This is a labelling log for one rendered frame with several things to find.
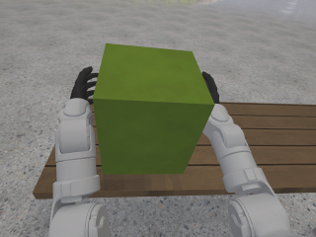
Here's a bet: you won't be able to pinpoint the robot right upper arm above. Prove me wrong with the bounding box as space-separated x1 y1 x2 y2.
228 193 309 237

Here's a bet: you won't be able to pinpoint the left robot hand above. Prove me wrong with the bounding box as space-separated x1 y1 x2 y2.
70 66 99 105

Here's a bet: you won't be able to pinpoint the robot left forearm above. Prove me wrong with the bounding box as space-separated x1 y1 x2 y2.
48 98 101 237

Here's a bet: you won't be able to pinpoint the table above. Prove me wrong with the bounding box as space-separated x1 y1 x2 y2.
32 98 316 236

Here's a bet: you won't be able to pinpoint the robot right forearm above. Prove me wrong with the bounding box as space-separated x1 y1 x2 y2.
202 104 291 230

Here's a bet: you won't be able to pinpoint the carton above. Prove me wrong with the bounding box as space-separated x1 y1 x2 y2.
93 43 215 175

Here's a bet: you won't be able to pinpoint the robot left upper arm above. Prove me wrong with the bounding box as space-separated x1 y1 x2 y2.
48 202 111 237

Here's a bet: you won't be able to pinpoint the right robot hand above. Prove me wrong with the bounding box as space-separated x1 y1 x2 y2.
201 71 220 105

